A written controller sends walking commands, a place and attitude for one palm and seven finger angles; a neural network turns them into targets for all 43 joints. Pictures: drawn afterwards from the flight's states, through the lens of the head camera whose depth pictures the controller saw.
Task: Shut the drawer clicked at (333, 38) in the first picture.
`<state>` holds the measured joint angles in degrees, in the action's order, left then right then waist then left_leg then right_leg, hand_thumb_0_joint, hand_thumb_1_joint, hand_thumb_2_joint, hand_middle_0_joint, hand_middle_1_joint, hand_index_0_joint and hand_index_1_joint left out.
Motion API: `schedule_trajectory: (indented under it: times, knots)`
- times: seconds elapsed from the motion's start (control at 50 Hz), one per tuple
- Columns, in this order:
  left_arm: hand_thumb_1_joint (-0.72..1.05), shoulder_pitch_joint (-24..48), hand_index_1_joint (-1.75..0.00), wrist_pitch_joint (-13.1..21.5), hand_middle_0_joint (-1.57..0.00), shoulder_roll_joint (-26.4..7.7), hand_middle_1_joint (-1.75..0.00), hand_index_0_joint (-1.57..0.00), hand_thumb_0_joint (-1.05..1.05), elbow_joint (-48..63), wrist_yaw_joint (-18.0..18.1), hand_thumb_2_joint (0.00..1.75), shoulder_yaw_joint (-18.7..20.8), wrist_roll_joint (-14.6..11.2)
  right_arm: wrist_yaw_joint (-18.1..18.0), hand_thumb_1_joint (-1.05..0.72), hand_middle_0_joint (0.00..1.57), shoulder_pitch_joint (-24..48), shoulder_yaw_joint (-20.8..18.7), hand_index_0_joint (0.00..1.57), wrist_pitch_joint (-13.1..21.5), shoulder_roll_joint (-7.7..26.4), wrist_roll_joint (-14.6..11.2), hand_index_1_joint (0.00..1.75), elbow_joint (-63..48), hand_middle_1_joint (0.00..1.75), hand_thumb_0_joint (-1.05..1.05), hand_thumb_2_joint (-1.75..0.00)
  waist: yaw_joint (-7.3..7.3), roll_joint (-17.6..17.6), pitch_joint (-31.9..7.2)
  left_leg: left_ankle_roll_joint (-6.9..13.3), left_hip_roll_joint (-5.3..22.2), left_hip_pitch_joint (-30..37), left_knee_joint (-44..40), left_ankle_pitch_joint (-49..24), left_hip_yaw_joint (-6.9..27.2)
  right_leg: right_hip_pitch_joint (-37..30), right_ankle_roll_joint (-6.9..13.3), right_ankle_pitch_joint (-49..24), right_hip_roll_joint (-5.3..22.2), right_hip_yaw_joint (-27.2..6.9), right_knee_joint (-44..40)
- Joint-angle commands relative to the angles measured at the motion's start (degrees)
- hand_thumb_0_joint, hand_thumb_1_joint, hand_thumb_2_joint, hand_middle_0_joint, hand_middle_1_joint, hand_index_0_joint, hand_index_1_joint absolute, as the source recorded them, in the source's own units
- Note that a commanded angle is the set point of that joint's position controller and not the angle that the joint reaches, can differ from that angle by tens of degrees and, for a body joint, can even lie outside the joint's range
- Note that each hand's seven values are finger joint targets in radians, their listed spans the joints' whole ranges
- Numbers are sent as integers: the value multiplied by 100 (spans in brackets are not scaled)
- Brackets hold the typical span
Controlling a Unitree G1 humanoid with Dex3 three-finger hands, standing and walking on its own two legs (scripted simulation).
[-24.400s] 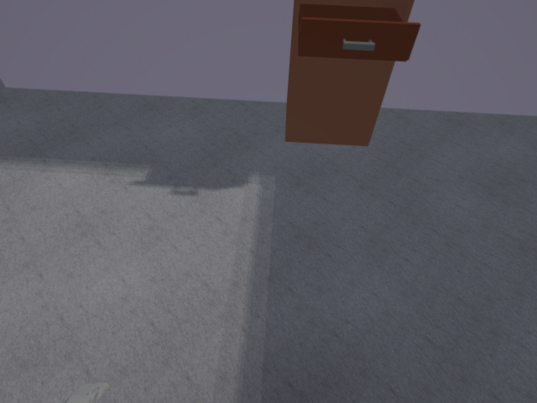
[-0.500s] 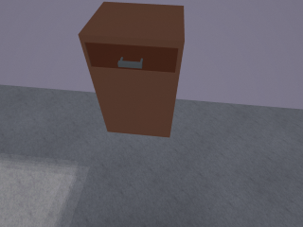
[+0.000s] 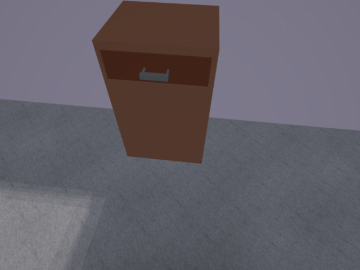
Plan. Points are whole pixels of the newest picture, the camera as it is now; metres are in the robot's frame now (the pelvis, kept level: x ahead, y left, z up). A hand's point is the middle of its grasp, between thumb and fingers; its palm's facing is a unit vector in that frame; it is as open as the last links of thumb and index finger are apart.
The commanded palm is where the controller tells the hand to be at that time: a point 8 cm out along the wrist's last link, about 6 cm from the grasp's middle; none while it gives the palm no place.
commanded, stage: look to check the result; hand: left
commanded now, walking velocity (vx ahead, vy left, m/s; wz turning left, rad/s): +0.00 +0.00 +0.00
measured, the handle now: (155, 73) +0.86 +0.16 -0.07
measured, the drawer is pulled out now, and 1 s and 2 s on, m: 0.00 0.00 0.00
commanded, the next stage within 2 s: stand and wait in 0.02 s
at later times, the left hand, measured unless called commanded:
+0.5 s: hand out of the picture +0.04 +0.20 -0.17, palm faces +0.02 -0.96 -0.26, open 7.4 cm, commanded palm none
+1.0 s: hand out of the picture +0.06 +0.21 -0.16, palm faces +0.01 -0.96 -0.29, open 7.4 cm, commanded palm none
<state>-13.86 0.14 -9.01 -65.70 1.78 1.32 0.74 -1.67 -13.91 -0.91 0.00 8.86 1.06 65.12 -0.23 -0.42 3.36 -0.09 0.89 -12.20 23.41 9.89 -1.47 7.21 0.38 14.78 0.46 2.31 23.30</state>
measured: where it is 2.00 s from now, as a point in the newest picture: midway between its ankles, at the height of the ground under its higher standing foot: outside the picture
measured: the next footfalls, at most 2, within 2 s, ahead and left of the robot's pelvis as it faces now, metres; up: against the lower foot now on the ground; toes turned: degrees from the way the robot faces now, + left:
none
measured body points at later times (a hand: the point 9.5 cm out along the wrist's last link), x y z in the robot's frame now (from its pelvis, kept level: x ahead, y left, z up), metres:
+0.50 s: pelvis +0.01 -0.01 +0.00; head +0.02 -0.01 +0.45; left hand +0.04 +0.25 -0.15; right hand +0.04 -0.26 -0.15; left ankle +0.03 +0.12 -0.74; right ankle -0.02 -0.11 -0.74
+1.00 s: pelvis +0.01 -0.01 +0.00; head +0.03 -0.02 +0.45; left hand +0.06 +0.26 -0.14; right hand +0.06 -0.28 -0.15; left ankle +0.03 +0.12 -0.74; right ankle -0.02 -0.11 -0.74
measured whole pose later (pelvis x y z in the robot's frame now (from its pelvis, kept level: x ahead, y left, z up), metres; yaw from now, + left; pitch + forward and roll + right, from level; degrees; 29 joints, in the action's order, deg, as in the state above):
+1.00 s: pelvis +0.01 -0.01 +0.00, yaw +0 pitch -1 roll +0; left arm -9.0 0.6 -15.1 -65.2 0.7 1.4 0.7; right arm -1.0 -8.6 -0.6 0.2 15.0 1.0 65.2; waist -0.1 -0.5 3.1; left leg -1.2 1.8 -9.4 19.6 9.0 -1.2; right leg 4.2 1.3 13.5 -0.6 2.5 18.8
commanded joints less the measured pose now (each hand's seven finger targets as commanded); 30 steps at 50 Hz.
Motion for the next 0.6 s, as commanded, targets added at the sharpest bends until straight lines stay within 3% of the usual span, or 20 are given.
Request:
schedule_trajectory:
  times: [0.0,0.44,0.58]
  knots:
    - [90,-213,-30,102,-20,-770,-30,-20,0,147,9,90,121,-2,-55,-90,20,-256,-122,20,51,698,-6,30,-171,30,0,-90,-35,-6,-5,165,502,307,-346,-518,454,419,191,-396,520,-405,-573]
    - [90,247,-30,162,-20,-1293,-30,-20,0,270,-35,90,170,-13,-30,-90,20,211,-143,20,79,1215,0,30,-228,30,0,-90,-31,-11,-239,125,560,527,-391,-881,460,129,216,-977,603,-454,-714]
    - [90,340,-30,149,-20,-1388,-30,-20,0,284,-54,90,170,-6,-19,-90,20,342,-142,20,73,1351,-5,30,-267,30,0,-90,-13,-34,-150,116,566,525,-474,-735,503,190,210,-684,586,-477,-811]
